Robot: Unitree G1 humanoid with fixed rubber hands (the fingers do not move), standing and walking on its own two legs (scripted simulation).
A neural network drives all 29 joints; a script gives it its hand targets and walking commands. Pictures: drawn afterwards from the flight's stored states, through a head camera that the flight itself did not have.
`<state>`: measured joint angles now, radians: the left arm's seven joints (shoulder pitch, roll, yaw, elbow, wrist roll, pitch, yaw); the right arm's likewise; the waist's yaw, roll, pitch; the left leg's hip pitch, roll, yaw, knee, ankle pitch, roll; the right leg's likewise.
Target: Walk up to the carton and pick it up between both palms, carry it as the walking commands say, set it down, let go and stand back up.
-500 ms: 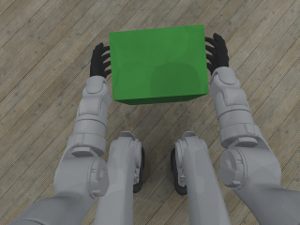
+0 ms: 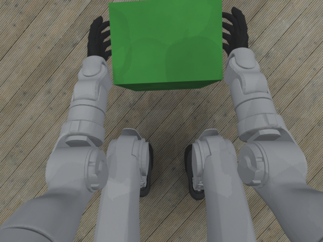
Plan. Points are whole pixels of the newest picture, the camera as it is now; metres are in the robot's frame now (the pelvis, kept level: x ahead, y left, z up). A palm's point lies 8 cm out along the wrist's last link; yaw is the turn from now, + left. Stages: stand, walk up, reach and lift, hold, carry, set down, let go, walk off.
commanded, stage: set down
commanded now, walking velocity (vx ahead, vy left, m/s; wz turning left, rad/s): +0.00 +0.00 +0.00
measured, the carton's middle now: (166, 57) +0.51 +0.02 -0.20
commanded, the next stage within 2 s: none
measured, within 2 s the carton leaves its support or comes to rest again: rests again in 0.74 s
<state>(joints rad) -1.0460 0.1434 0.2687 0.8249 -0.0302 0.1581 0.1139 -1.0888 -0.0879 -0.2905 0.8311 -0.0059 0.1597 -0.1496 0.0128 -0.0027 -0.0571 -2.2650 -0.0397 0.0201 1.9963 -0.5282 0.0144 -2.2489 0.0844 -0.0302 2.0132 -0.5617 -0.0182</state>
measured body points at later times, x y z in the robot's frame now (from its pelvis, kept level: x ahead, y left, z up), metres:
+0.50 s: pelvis -0.01 +0.01 -0.04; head +0.32 +0.02 +0.27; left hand +0.51 +0.17 -0.19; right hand +0.51 -0.14 -0.18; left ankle +0.11 +0.11 -0.38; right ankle +0.10 -0.10 -0.38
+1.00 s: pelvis -0.01 +0.00 -0.05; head +0.32 +0.00 +0.25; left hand +0.51 +0.16 -0.20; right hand +0.52 -0.15 -0.20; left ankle +0.11 +0.11 -0.38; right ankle +0.10 -0.10 -0.38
